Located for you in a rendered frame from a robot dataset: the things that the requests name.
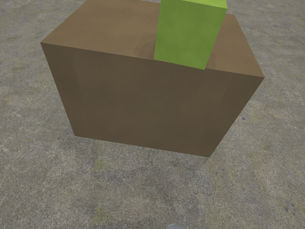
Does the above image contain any pedestal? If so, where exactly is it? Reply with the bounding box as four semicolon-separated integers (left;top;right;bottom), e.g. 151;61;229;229
40;0;265;157

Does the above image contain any carton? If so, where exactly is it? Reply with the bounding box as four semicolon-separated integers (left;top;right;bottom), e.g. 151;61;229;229
154;0;227;70

